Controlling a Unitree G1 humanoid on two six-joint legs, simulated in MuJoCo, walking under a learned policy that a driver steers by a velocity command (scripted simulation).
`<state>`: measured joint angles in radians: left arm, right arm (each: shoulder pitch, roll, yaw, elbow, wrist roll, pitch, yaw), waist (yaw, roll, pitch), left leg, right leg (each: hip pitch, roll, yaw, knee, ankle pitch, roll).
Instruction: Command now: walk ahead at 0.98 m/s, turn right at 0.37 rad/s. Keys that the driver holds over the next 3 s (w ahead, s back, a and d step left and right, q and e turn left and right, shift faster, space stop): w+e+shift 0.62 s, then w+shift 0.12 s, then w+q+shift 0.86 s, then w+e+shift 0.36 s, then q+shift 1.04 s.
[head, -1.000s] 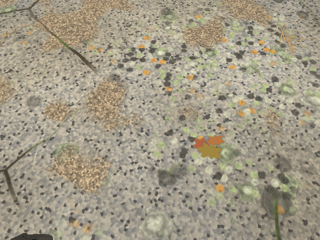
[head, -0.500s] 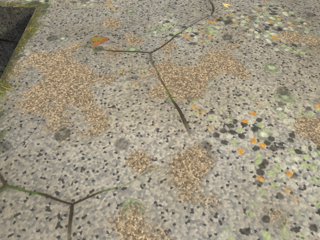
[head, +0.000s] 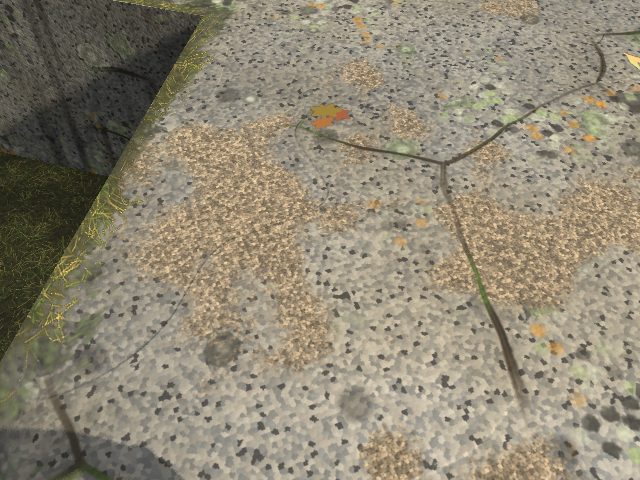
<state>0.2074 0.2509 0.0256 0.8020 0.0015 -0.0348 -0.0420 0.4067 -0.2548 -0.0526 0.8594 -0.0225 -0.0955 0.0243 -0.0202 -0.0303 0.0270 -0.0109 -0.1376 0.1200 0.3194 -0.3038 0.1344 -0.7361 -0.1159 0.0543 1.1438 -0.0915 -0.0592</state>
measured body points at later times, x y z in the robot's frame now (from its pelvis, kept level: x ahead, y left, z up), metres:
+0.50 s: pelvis +0.46 -0.02 +0.00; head +0.48 -0.02 +0.45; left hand +0.50 +0.26 -0.13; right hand +0.66 -0.28 -0.03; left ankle +0.71 +0.12 -0.67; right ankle +0.35 -0.03 -0.73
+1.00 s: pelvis +0.88 -0.17 -0.01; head +0.90 -0.18 +0.44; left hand +1.23 -0.20 -0.03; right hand +0.61 -0.29 -0.13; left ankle +0.79 +0.06 -0.73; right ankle +0.94 -0.34 -0.72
